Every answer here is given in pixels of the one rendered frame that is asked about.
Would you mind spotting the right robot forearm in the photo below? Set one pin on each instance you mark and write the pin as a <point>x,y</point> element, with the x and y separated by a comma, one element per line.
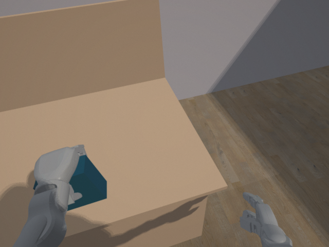
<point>273,236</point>

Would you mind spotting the left robot forearm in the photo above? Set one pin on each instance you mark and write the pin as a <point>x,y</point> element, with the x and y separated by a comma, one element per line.
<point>46,226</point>

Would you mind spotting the table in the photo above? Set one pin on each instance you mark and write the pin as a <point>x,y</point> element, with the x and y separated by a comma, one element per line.
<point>94,75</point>

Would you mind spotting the left robot hand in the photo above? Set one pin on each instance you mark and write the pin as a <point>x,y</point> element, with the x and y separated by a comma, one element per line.
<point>60,165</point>

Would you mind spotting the sponge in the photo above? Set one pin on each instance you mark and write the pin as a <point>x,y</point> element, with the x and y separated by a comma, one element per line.
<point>88,181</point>

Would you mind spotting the right robot hand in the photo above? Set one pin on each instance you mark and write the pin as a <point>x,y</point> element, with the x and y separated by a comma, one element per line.
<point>263,215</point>

